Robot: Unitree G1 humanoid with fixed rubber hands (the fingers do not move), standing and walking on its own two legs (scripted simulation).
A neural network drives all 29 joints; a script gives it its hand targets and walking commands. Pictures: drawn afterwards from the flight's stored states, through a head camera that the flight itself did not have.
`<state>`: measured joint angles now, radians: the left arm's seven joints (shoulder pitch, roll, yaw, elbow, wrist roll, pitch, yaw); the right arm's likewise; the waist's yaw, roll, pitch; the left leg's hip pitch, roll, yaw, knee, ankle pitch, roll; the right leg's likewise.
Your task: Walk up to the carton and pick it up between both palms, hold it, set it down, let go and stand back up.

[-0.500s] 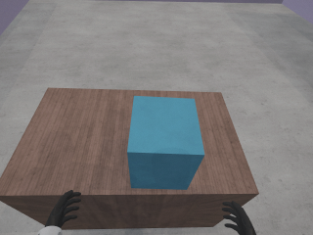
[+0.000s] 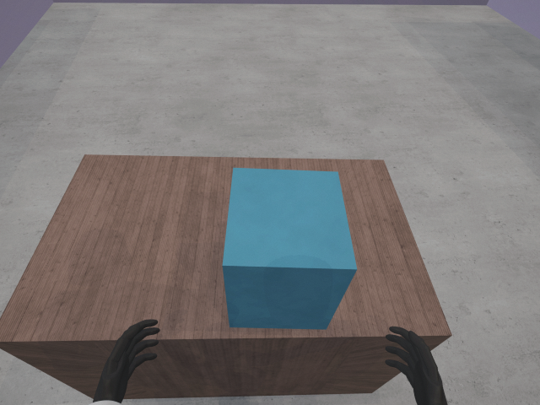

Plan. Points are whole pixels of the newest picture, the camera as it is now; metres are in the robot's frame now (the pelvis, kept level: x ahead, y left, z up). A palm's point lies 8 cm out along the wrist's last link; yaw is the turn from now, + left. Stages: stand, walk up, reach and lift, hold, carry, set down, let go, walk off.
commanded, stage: reach and lift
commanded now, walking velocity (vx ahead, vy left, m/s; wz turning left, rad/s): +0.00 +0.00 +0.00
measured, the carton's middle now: (281, 252) +0.40 -0.02 -0.08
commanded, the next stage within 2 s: none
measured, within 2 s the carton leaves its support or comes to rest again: neither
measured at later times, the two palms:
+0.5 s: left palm (131, 362) +0.19 +0.21 -0.04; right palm (420, 372) +0.18 -0.22 -0.04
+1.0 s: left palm (147, 288) +0.28 +0.19 +0.01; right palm (417, 296) +0.28 -0.22 +0.01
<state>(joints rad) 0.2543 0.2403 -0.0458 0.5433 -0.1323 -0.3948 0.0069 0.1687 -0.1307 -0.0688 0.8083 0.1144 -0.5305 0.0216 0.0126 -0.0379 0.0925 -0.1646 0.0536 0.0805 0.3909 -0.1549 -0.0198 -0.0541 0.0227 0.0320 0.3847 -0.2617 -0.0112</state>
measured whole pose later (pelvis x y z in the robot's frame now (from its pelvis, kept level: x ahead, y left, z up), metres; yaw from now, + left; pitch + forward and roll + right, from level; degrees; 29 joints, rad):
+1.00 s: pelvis +0.02 -0.01 +0.00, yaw +0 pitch +0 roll +1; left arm -0.02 0.22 -0.09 0.39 -0.23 -0.13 0.07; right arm 0.00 -0.19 -0.02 0.49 0.22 -0.24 -0.05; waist 0.02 -0.03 0.03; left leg -0.20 0.05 0.08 0.38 -0.17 -0.02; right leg -0.10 0.02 0.03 0.39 -0.29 -0.01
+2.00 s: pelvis +0.02 +0.00 +0.00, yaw +0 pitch +4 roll +0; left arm -0.65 0.24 0.06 0.52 -0.16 0.31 0.05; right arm -0.61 -0.34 -0.02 0.66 0.34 0.13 -0.10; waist 0.00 -0.02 0.00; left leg -0.28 0.05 0.08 0.34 -0.13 -0.02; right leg -0.17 0.02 0.03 0.34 -0.24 0.00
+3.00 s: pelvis -0.03 +0.02 -0.05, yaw +0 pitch +27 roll -1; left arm -0.88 0.10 -0.06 1.35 -0.20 -0.43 0.13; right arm -0.83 -0.23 -0.02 1.28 0.28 -0.37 -0.03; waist 0.00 0.03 -0.28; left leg -1.01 0.06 0.08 0.77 -0.22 0.00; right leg -0.92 0.01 0.03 0.81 -0.35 0.03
